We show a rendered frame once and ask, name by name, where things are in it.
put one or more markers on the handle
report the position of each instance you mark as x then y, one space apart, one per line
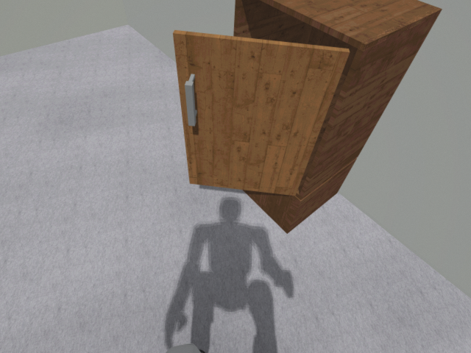
190 102

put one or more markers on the cupboard door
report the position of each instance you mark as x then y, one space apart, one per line
260 107

